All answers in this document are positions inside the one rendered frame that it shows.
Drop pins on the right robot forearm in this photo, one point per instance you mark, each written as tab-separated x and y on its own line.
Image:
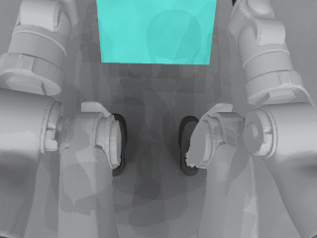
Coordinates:
264	55

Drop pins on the left robot upper arm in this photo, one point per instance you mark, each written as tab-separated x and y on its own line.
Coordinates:
31	125

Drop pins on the left robot foot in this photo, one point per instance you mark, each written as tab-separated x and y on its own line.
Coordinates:
124	139

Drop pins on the robot right thigh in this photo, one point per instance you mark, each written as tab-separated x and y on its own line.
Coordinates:
231	204

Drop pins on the carton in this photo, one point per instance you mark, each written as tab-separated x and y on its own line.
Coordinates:
156	31

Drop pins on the left robot forearm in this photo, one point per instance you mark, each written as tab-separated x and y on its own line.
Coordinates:
39	46

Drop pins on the right robot upper arm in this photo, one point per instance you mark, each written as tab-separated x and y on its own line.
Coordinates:
284	135

